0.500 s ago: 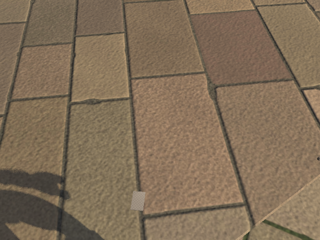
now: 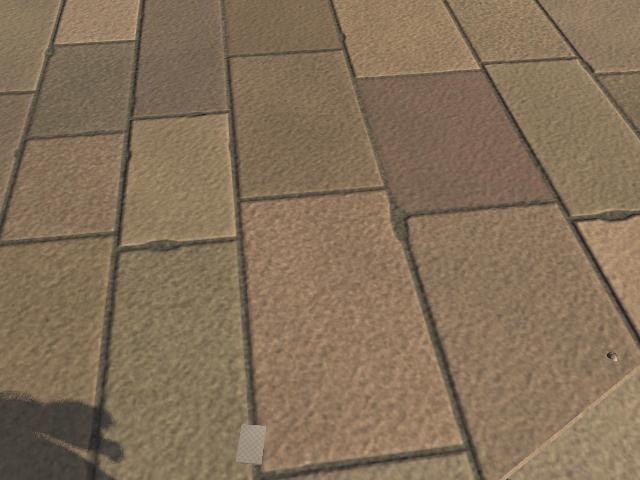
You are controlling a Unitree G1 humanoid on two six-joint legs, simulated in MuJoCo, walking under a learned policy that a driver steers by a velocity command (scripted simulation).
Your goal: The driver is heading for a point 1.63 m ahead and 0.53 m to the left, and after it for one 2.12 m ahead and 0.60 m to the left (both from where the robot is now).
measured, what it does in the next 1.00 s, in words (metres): stands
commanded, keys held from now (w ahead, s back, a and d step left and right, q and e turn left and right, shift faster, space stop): no key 0.72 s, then w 0.28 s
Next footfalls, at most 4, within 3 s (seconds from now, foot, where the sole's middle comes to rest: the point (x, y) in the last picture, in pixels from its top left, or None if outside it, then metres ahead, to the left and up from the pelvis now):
1.40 left None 0.42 0.13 -0.77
1.98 right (368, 378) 0.74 -0.10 -0.77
2.50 left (242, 297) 0.97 0.21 -0.77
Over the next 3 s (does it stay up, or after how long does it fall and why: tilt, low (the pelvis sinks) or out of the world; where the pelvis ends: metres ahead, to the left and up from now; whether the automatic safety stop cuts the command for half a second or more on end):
stays up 1.11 0.18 -0.01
